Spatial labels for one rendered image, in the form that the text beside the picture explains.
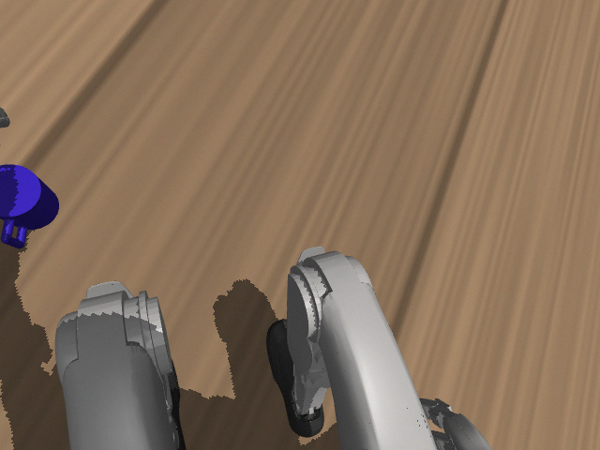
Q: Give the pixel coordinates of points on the left robot foot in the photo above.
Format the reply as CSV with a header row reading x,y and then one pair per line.
x,y
176,426

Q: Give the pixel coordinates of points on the right robot foot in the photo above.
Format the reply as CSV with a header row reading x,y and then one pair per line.
x,y
281,364

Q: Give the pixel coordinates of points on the mug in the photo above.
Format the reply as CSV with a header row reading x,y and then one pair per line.
x,y
25,202

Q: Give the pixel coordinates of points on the right robot hand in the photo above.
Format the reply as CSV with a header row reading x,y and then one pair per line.
x,y
460,433

